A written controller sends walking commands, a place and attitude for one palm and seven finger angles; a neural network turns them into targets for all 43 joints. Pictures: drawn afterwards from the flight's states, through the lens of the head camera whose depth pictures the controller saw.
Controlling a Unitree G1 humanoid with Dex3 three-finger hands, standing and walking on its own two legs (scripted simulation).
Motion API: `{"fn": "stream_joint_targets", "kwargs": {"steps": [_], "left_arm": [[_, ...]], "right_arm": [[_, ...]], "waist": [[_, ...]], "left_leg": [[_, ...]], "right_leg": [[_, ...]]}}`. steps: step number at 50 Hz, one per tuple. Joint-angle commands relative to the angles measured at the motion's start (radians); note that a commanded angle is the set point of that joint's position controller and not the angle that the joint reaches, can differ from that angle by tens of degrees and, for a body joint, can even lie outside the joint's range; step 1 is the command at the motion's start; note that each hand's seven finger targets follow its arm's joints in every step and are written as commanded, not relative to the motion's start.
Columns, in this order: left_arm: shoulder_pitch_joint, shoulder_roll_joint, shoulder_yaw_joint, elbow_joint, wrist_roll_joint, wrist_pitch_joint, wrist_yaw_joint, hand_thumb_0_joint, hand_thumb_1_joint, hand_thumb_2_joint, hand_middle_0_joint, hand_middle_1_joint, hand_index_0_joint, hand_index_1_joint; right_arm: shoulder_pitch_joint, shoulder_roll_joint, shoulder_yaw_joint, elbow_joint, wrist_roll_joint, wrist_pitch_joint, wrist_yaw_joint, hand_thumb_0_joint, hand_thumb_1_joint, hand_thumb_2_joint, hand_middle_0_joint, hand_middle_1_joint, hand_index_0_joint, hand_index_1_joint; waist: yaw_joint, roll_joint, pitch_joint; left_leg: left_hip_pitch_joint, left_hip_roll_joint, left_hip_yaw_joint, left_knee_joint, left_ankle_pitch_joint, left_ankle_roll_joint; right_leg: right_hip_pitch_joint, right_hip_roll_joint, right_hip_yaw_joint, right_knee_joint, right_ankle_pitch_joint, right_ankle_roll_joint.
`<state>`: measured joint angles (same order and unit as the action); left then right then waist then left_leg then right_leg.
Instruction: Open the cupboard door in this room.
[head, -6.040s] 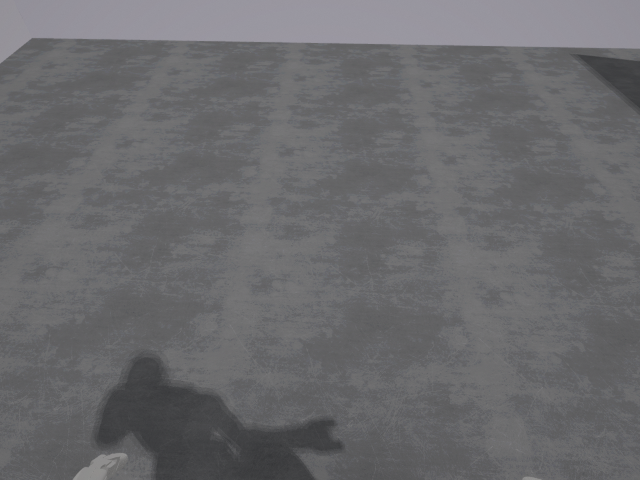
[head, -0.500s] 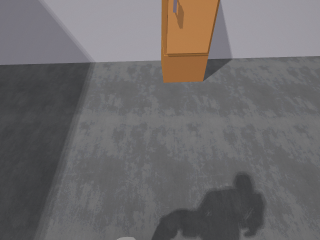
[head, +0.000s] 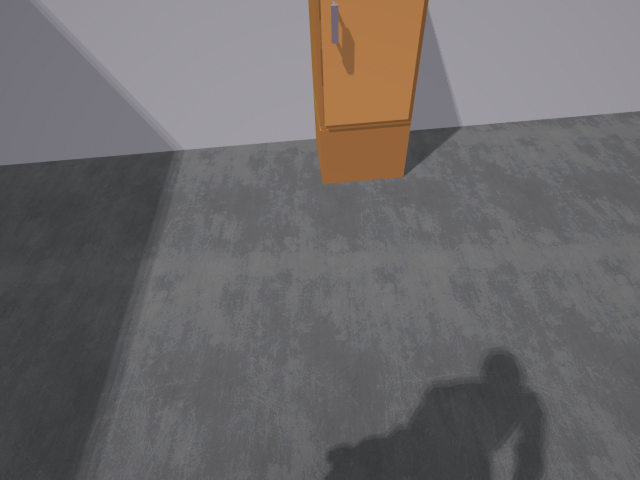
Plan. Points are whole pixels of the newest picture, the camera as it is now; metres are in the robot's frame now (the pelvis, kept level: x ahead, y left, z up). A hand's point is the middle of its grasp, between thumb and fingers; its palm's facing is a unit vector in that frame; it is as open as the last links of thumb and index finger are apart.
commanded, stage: turn or walk to find it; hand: left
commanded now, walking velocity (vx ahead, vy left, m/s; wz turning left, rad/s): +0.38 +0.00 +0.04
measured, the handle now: (334, 22) +1.55 +0.04 +0.01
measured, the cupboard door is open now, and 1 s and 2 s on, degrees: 0 0 0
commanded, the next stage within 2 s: stand and wait in 0.54 s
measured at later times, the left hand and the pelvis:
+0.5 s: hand out of the picture +0.11 +0.20 -0.18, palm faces +0.11 -0.99 -0.12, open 7.4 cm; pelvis +0.21 +0.05 -0.01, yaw +0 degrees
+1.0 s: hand (246, 299) +0.47 +0.19 -0.15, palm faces +0.01 -0.98 -0.20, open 7.3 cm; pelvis +0.37 +0.02 +0.00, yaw +0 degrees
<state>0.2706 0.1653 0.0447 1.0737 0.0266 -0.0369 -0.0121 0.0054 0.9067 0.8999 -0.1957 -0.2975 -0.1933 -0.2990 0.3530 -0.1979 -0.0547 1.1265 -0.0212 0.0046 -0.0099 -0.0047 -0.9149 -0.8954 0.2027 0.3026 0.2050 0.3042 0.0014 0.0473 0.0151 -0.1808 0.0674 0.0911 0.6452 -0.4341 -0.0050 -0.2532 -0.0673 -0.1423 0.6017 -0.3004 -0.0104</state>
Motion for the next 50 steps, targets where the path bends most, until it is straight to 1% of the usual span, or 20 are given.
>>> {"fn": "stream_joint_targets", "kwargs": {"steps": [1,4,6,12,17,18,20,21,22,23,25,27,32,39,42,43,44,45,46,50], "left_arm": [[0.246,0.193,0.041,0.034,-0.006,-0.017,0.027,0.000,0.900,0.900,-0.200,-0.300,-0.200,-0.300],[0.130,0.104,0.017,0.004,-0.001,-0.032,0.031,0.000,0.900,0.900,-0.200,-0.300,-0.200,-0.300],[0.161,0.092,0.009,0.019,-0.003,-0.044,0.027,0.000,0.900,0.900,-0.200,-0.300,-0.200,-0.300],[0.223,0.091,0.004,0.060,-0.003,-0.057,0.032,0.000,0.900,0.900,-0.200,-0.300,-0.200,-0.300],[0.225,0.114,0.012,0.073,0.000,-0.048,0.038,0.000,0.900,0.900,-0.200,-0.300,-0.200,-0.300],[0.214,0.123,0.017,0.075,0.001,-0.046,0.037,0.000,0.900,0.900,-0.200,-0.300,-0.200,-0.300],[0.179,0.129,0.020,0.066,-0.005,-0.043,0.038,0.000,0.900,0.900,-0.200,-0.300,-0.200,-0.300],[0.211,0.090,0.018,0.055,-0.013,-0.042,0.032,0.000,0.900,0.900,-0.200,-0.300,-0.200,-0.300],[0.256,0.037,0.004,0.032,-0.024,-0.038,0.019,0.000,0.900,0.900,-0.200,-0.300,-0.200,-0.300],[0.169,0.060,0.004,-0.006,-0.021,-0.036,0.021,0.000,0.900,0.900,-0.200,-0.300,-0.200,-0.300],[0.051,0.043,0.007,-0.014,-0.020,-0.037,0.017,0.000,0.900,0.900,-0.200,-0.300,-0.200,-0.300],[0.043,0.025,0.012,-0.008,-0.004,-0.021,0.009,0.000,0.900,0.900,-0.200,-0.300,-0.200,-0.300],[0.090,-0.005,0.011,-0.021,0.000,0.026,0.013,0.000,0.900,0.900,-0.200,-0.300,-0.200,-0.300],[-0.051,0.022,-0.004,-0.079,-0.002,0.023,0.019,0.000,0.900,0.900,-0.200,-0.300,-0.200,-0.300],[0.039,0.074,0.000,-0.042,-0.001,0.004,0.027,0.000,0.900,0.900,-0.200,-0.300,-0.200,-0.300],[0.084,0.134,0.008,-0.026,0.001,-0.008,0.034,0.000,0.900,0.900,-0.200,-0.300,-0.200,-0.300],[0.114,0.192,0.015,-0.012,-0.002,-0.017,0.038,0.000,0.900,0.900,-0.200,-0.300,-0.200,-0.300],[0.117,0.206,0.011,-0.014,-0.012,-0.014,0.036,0.000,0.900,0.900,-0.200,-0.300,-0.200,-0.300],[0.058,0.190,0.014,-0.017,-0.013,-0.019,0.041,0.000,0.900,0.900,-0.200,-0.300,-0.200,-0.300],[-0.084,0.127,-0.002,-0.039,-0.009,0.001,0.048,0.000,0.900,0.900,-0.200,-0.300,-0.200,-0.300]], "right_arm": [[-0.223,-0.070,-0.017,-0.152,-0.005,-0.036,0.024,0.000,-0.900,-0.900,0.200,0.300,0.200,0.300],[-0.129,-0.038,-0.018,-0.098,-0.010,-0.032,0.032,0.000,-0.900,-0.900,0.200,0.300,0.200,0.300],[-0.107,-0.015,-0.014,-0.086,-0.009,-0.028,0.036,0.000,-0.900,-0.900,0.200,0.300,0.200,0.300],[-0.233,0.003,-0.006,-0.144,0.001,-0.033,0.046,0.000,-0.900,-0.900,0.200,0.300,0.200,0.300],[-0.296,-0.001,-0.004,-0.176,0.005,-0.048,0.050,0.000,-0.900,-0.900,0.200,0.300,0.200,0.300],[-0.262,-0.014,-0.009,-0.170,0.004,-0.053,0.046,0.000,-0.900,-0.900,0.200,0.300,0.200,0.300],[-0.028,-0.066,-0.024,-0.097,-0.006,-0.064,0.030,0.000,-0.900,-0.900,0.200,0.300,0.200,0.300],[0.127,-0.157,-0.046,-0.056,-0.018,-0.071,0.016,0.000,-0.900,-0.900,0.200,0.300,0.200,0.300],[0.226,-0.261,-0.070,-0.028,-0.016,-0.073,0.006,0.000,-0.900,-0.900,0.200,0.300,0.200,0.300],[0.215,-0.267,-0.068,-0.029,0.000,-0.059,-0.002,0.000,-0.900,-0.900,0.200,0.300,0.200,0.300],[0.056,-0.159,-0.049,-0.062,0.000,-0.073,-0.009,0.000,-0.900,-0.900,0.200,0.300,0.200,0.300],[-0.008,-0.076,-0.021,-0.075,-0.006,-0.089,-0.009,0.000,-0.900,-0.900,0.200,0.300,0.200,0.300],[-0.053,-0.045,-0.005,-0.081,0.005,-0.096,-0.013,0.000,-0.900,-0.900,0.200,0.300,0.200,0.300],[-0.022,-0.084,-0.009,-0.056,-0.004,-0.068,-0.015,0.000,-0.900,-0.900,0.200,0.300,0.200,0.300],[-0.001,-0.069,-0.003,-0.039,0.003,-0.056,-0.014,0.000,-0.900,-0.900,0.200,0.300,0.200,0.300],[0.020,-0.034,0.004,-0.038,0.008,-0.056,-0.010,0.000,-0.900,-0.900,0.200,0.300,0.200,0.300],[0.052,0.004,0.010,-0.044,0.014,-0.050,-0.009,0.000,-0.900,-0.900,0.200,0.300,0.200,0.300],[0.049,-0.003,0.010,-0.047,0.019,-0.032,-0.018,0.000,-0.900,-0.900,0.200,0.300,0.200,0.300],[0.041,0.008,0.016,-0.042,0.019,-0.019,-0.019,0.000,-0.900,-0.900,0.200,0.300,0.200,0.300],[0.038,0.033,0.024,-0.011,0.018,-0.005,-0.016,0.000,-0.900,-0.900,0.200,0.300,0.200,0.300]], "waist": [[0.113,-0.292,0.188],[0.026,-0.152,0.163],[0.017,-0.142,0.115],[0.033,-0.166,0.150],[0.037,-0.182,0.153],[0.017,-0.174,0.134],[-0.095,-0.098,-0.006],[-0.142,0.079,-0.151],[-0.145,0.321,-0.249],[-0.142,0.207,-0.222],[-0.101,0.062,-0.066],[-0.044,-0.006,0.028],[0.031,0.064,0.036],[0.003,0.064,0.035],[0.049,-0.019,-0.012],[0.059,-0.136,-0.062],[0.044,-0.267,-0.098],[0.046,-0.242,-0.101],[0.031,-0.304,-0.099],[-0.014,-0.175,-0.043]], "left_leg": [[-0.565,0.042,-0.082,0.459,0.007,0.023],[-0.479,0.080,-0.071,0.454,0.153,0.000],[-0.454,0.063,-0.038,0.416,0.210,-0.016],[-0.488,0.065,0.013,0.207,0.285,-0.030],[-0.350,0.039,0.048,0.030,0.260,0.004],[-0.283,0.026,0.057,0.005,0.237,0.014],[0.034,-0.024,0.067,-0.100,0.272,0.034],[0.289,0.114,-0.107,-0.145,0.278,0.076],[0.484,0.359,-0.488,-0.259,0.318,0.166],[0.430,0.395,-0.549,-0.330,0.266,0.205],[0.236,0.363,-0.411,-0.346,0.372,0.193],[0.058,0.295,-0.248,-0.382,0.440,0.151],[-0.055,0.208,-0.036,-0.414,0.658,0.143],[0.030,0.195,-0.010,-0.288,0.772,0.127],[0.003,0.140,0.005,-0.136,0.618,0.055],[-0.104,0.083,0.028,-0.021,0.424,0.014],[-0.194,-0.005,0.054,0.111,0.025,-0.022],[-0.169,-0.012,0.006,0.213,-0.206,-0.031],[-0.169,0.013,-0.044,0.253,-0.203,-0.032],[-0.094,0.023,-0.052,0.158,-0.057,-0.029]], "right_leg": [[0.142,-0.359,0.596,-0.539,-0.495,-0.141],[0.088,-0.276,0.328,-0.478,-0.174,-0.100],[0.128,-0.217,0.211,-0.450,0.023,-0.084],[0.195,-0.204,0.116,-0.433,0.276,-0.100],[0.218,-0.225,0.096,-0.376,0.394,-0.094],[0.215,-0.231,0.086,-0.321,0.449,-0.092],[0.158,-0.169,0.008,-0.013,0.590,-0.052],[0.006,-0.085,-0.028,0.245,0.384,-0.011],[-0.258,0.056,-0.016,0.563,-0.239,0.020],[-0.317,0.030,0.102,0.700,-0.279,-0.005],[-0.402,-0.059,0.134,0.774,-0.119,-0.001],[-0.325,-0.088,0.144,0.694,-0.055,0.011],[-0.233,-0.080,0.102,0.484,0.045,0.049],[-0.100,-0.022,0.036,0.063,0.118,0.043],[0.111,-0.025,0.036,-0.146,0.322,0.042],[0.250,-0.132,0.162,-0.135,0.597,0.008],[0.323,-0.307,0.323,-0.154,0.867,-0.093],[0.263,-0.371,0.334,-0.207,0.906,-0.176],[0.221,-0.337,0.336,-0.239,0.842,-0.191],[0.057,-0.240,0.200,-0.287,0.491,-0.140]]}}
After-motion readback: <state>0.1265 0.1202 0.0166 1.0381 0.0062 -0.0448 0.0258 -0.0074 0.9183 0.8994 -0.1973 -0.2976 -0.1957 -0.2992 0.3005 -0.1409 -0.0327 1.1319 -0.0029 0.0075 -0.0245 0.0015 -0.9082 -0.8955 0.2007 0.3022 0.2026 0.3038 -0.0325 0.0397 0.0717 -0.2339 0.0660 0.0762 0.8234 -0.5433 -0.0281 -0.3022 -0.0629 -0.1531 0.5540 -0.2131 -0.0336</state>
